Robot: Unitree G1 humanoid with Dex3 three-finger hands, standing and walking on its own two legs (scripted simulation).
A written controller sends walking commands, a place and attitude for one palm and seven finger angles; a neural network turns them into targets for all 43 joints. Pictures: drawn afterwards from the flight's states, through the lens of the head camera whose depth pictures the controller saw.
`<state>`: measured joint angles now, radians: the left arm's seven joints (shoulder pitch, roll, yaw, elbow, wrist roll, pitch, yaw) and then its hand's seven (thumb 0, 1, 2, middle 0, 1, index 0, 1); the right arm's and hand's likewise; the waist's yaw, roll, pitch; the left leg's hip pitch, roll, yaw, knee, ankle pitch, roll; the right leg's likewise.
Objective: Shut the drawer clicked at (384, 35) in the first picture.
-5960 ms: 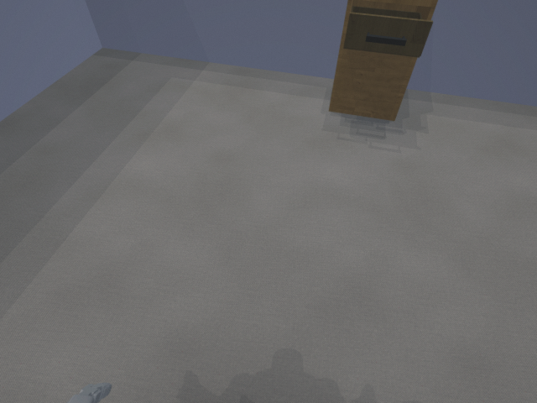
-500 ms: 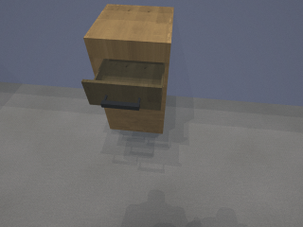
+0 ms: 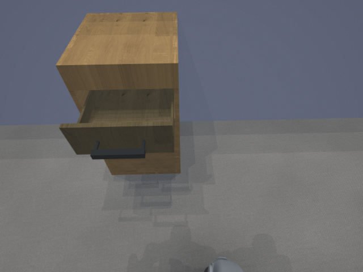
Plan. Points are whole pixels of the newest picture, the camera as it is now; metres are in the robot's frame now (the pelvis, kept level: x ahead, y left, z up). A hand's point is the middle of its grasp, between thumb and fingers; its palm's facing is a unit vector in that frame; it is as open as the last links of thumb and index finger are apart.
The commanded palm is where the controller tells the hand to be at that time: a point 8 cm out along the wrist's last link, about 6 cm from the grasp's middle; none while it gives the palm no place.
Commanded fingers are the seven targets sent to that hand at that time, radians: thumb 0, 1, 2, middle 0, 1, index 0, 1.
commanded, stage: take the last steps up to it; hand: left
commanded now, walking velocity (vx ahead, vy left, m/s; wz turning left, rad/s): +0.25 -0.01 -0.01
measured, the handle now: (119, 148) +0.54 +0.24 -0.17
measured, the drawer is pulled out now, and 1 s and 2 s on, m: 0.19 0.19 0.19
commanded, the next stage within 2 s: come to a stop and stand still in 0.28 s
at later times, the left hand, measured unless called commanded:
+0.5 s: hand out of the picture +0.12 +0.15 -0.17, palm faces +0.08 -0.98 -0.16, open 7.3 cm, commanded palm none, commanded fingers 0.00 0.90 0.90 -0.20 -0.30 -0.20 -0.30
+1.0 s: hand out of the picture +0.15 +0.16 -0.15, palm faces -0.01 -0.95 -0.31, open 7.4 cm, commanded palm none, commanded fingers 0.00 0.90 0.90 -0.20 -0.30 -0.20 -0.30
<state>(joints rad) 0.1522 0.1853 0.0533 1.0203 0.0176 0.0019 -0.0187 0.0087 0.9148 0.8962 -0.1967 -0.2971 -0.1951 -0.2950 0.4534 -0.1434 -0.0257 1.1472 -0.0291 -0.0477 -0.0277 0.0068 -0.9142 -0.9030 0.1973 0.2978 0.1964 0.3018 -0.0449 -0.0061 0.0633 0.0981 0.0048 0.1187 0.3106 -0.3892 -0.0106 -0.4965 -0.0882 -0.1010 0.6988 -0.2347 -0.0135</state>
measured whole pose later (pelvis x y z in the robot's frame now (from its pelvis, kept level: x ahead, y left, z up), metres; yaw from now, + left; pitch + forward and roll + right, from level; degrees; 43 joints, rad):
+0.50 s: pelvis +0.14 -0.02 +0.01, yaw +0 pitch -1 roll -2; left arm 0.32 0.13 0.02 1.12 0.02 -0.04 0.02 0.00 0.92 0.90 -0.20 -0.30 -0.20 -0.30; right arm 0.16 -0.18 -0.03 1.07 -0.02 -0.02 -0.02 0.01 -0.93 -0.90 0.19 0.30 0.19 0.30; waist 0.04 0.02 0.03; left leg -0.34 0.08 0.06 0.56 -0.17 -0.04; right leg -0.13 0.02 -0.14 0.39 -0.24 -0.04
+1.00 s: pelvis +0.11 -0.05 +0.00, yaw -3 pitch -1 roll +1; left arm 0.24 0.20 0.04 1.05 0.03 0.02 0.03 0.00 0.92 0.90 -0.20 -0.30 -0.19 -0.29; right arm 0.19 -0.20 -0.06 1.08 -0.02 0.06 -0.02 0.00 -0.91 -0.90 0.20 0.30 0.20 0.30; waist -0.01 0.04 0.03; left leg -0.37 0.07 0.07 0.57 -0.30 -0.03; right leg -0.20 -0.04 -0.06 0.55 -0.33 -0.01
